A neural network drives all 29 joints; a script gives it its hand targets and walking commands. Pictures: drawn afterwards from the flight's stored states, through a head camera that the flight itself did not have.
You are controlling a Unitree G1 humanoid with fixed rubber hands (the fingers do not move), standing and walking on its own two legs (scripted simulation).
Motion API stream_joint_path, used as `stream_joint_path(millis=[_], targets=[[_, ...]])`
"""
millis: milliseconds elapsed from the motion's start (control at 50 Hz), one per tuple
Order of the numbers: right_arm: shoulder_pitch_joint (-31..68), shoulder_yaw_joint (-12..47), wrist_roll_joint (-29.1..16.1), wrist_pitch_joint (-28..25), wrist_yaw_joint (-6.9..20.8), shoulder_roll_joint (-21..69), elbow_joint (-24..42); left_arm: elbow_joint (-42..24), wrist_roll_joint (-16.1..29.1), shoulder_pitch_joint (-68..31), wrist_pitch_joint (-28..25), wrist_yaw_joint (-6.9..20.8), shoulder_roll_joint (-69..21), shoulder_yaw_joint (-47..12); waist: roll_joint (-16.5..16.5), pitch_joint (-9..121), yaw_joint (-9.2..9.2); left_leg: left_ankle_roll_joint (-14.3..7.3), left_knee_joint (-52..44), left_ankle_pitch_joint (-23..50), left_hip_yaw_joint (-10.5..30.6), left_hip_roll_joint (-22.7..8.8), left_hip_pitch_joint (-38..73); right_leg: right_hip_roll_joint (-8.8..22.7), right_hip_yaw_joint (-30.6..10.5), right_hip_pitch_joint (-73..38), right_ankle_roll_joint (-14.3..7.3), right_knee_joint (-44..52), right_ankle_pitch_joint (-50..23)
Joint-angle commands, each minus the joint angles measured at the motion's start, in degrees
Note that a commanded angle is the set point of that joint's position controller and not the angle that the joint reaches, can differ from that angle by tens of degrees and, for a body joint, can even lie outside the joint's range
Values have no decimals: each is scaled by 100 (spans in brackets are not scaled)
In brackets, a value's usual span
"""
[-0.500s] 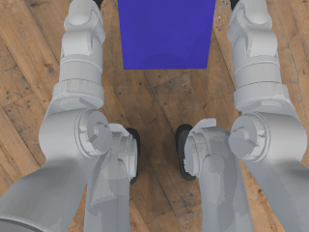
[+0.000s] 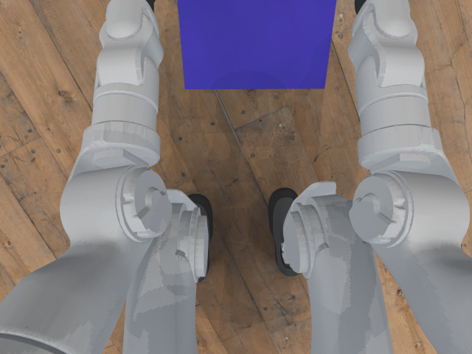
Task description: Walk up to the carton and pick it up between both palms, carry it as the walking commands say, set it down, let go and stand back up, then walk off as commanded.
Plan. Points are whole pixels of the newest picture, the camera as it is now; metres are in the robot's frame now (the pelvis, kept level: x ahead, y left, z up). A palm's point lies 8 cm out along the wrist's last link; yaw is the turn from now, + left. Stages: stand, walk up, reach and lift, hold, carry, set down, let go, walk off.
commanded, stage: set down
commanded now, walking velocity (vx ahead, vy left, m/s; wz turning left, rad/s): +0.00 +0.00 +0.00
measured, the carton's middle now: out of the picture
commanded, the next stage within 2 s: none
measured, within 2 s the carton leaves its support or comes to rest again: neither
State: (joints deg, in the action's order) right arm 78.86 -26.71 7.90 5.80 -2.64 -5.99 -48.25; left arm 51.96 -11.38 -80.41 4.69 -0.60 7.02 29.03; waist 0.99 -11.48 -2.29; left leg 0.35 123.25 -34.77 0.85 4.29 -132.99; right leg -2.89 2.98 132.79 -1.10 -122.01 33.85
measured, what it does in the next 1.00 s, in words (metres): stands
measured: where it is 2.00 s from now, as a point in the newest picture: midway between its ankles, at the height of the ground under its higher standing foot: (242, 248)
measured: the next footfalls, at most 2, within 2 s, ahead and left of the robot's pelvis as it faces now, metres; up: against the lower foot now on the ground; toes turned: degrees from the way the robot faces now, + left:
none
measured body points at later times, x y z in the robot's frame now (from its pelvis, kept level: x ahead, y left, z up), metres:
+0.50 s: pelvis +0.01 +0.00 +0.00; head +0.38 +0.00 +0.25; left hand +0.57 +0.13 -0.17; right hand +0.57 -0.16 -0.16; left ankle +0.09 +0.11 -0.35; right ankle +0.10 -0.10 -0.35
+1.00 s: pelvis +0.00 +0.00 -0.01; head +0.36 +0.01 +0.25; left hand +0.53 +0.15 -0.21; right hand +0.51 -0.19 -0.19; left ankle +0.09 +0.11 -0.35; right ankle +0.10 -0.10 -0.35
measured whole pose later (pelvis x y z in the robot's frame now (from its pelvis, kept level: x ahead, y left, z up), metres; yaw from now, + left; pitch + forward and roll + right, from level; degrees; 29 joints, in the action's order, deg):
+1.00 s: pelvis +0.00 +0.00 -0.01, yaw -1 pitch +42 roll -2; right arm 71.2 -18.4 -1.4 0.4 -6.5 -12.6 -58.3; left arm 61.7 3.6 -74.1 1.1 -6.2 14.5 9.2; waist 1.1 -12.1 -2.1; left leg 0.0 126.2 -35.1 0.6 4.2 -133.0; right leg -3.0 3.0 132.4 -0.2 -124.5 34.2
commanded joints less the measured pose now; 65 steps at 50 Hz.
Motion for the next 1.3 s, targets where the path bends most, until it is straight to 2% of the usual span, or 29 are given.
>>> stream_joint_path(millis=[0,40,60,100,140,180,200,240,320,440,460,480,500,520,560,680,720,800,860,920,980,1060,1100,1140,1160,1180,1200,1220,1280], targets=[[395,1742,308,698,1194,4303,-1556,1715,-98,-316,650,1039,-3978,-1908,-32,4511,-61,-105,-768,1364,-229,308,1901,-490,-357,-2711,264,868,-1762],[412,1787,264,725,1219,4419,-1600,1691,-117,-402,647,1040,-3921,-1886,-59,4528,120,-115,-741,1414,-264,324,2021,-484,-384,-2611,267,892,-1692],[225,1721,313,704,1213,4362,-1660,1623,-70,-359,635,1023,-3920,-1937,55,4517,14,-96,-760,1423,-251,320,2037,-505,-382,-2565,232,870,-1694],[284,1690,289,680,1225,4274,-1616,1799,-169,-205,634,984,-3820,-1859,118,4423,128,-108,-793,1432,-224,320,2057,-498,-371,-2492,249,867,-1676],[227,1589,408,698,1229,4129,-1738,1839,-158,-178,629,993,-3749,-1830,-61,4222,-49,-104,-820,1335,-176,294,1958,-470,-319,-2371,266,857,-1594],[162,1633,361,638,1201,4128,-1601,1707,-103,-224,599,1014,-3789,-1896,214,4394,21,-52,-728,1496,-248,287,1990,-479,-414,-2507,228,871,-1798],[129,1665,361,640,1202,4161,-1644,1742,-100,-197,582,1008,-3742,-1876,-57,4392,-29,-88,-762,1501,-180,277,1911,-491,-352,-2591,266,817,-1877],[100,1607,358,637,1214,4197,-1643,1724,-106,-229,605,1005,-3842,-1884,126,4414,18,-68,-746,1601,-158,283,2029,-496,-384,-2491,224,781,-1913],[44,1739,320,584,1223,4219,-1553,1715,-114,-5,532,997,-3866,-1880,-22,4519,90,-71,-694,1888,-164,324,2170,-504,-399,-2625,252,772,-2153],[-98,1560,283,515,1145,3831,-1708,1619,-140,-8,478,905,-3467,-1835,131,4558,1,-21,-690,1838,-159,280,2209,-459,-369,-2550,275,732,-2116],[-176,1588,332,480,1095,3674,-1687,1612,-120,126,439,884,-3307,-1793,-44,4481,-39,-1,-671,1840,-163,276,2040,-449,-396,-2705,297,763,-2215],[-71,1581,272,460,1062,3570,-1583,1653,-82,30,448,853,-3224,-1828,154,4570,67,26,-680,1859,-196,257,2157,-433,-388,-2681,276,714,-2194],[-200,1497,309,436,1032,3503,-1653,1578,-104,84,423,850,-3175,-1793,139,4517,-45,23,-652,1828,-189,266,2148,-446,-399,-2633,261,737,-2160],[-179,1508,276,445,1028,3347,-1718,1600,-149,84,415,825,-2942,-1716,148,4449,138,32,-688,1783,-240,260,2030,-403,-475,-2785,269,783,-2209],[-230,1555,225,392,955,3231,-1644,1605,-176,259,374,767,-2846,-1662,30,4623,225,45,-653,1902,-252,268,2185,-413,-442,-2773,302,812,-2206],[-551,1357,115,57,522,1865,-1613,1534,68,508,107,380,-1505,-1610,-138,4850,58,117,-635,2010,-152,195,2307,-343,-361,-3094,391,685,-2449],[-504,1463,-122,-125,343,1538,-1398,1340,258,449,-73,217,-1133,-1698,-151,5237,199,128,-560,2321,-172,205,2362,-319,-412,-3395,392,617,-2954],[-320,1553,-716,-648,-289,-483,-589,760,994,259,-553,-384,893,-1693,-356,6214,56,220,-314,2944,-184,122,2538,-201,-493,-4226,428,364,-4143],[-184,1528,-1274,-839,-509,-994,-241,305,1587,-148,-738,-655,1406,-1969,-211,7179,-2,175,-236,3320,-132,105,2856,-214,-589,-4800,432,157,-4679],[-33,1893,-1743,-796,-455,-958,-466,452,1839,-243,-737,-706,1493,-2287,-145,6740,128,113,-292,3165,-125,-11,2987,-205,-545,-4156,472,285,-3930],[386,2086,-1895,-717,-393,-1229,-803,915,1986,-459,-653,-661,1659,-2360,-179,5797,250,57,-423,2283,-113,-129,2413,-85,-562,-3702,405,444,-2915],[960,1986,-1881,-618,-333,-1611,-976,914,2094,-1089,-559,-631,1940,-2329,-213,5195,154,36,-616,1410,9,-244,2354,6,-464,-3220,328,559,-1788],[1287,1898,-1913,-662,-343,-1847,-670,721,2289,-1307,-539,-616,1865,-2534,-76,5483,-47,49,-548,1489,37,-223,2738,36,-368,-3205,277,528,-1721],[1406,1987,-2001,-581,-342,-1706,-647,667,2334,-1565,-484,-633,1939,-2581,-140,5540,13,21,-624,1311,31,-229,2891,54,-331,-3397,289,617,-1525],[1508,2006,-1964,-584,-364,-1794,-262,200,2400,-1685,-473,-631,1923,-2546,-235,5992,-75,33,-587,1464,-13,-205,3059,51,-321,-3712,275,647,-1639],[1487,1958,-2003,-527,-367,-1812,-247,-58,2415,-1827,-440,-646,1915,-2681,33,6322,-135,52,-654,1441,-25,-227,3286,34,-297,-3875,245,633,-1684],[1630,1907,-2047,-502,-408,-1876,239,-398,2415,-1896,-433,-683,2068,-2546,-54,6821,15,32,-613,1649,-75,-198,3587,52,-283,-4155,271,635,-1826],[1677,1858,-2057,-496,-448,-1916,676,-706,2490,-1914,-369,-711,1978,-2645,-163,7460,-142,25,-651,1810,-79,-163,3925,38,-171,-4534,298,635,-2015],[1602,1888,-2203,-340,-533,-2047,1553,-1669,2496,-2001,-219,-815,2099,-2486,-9,8754,-50,25,-610,2230,-201,-97,4965,-40,-120,-5159,284,699,-2270]])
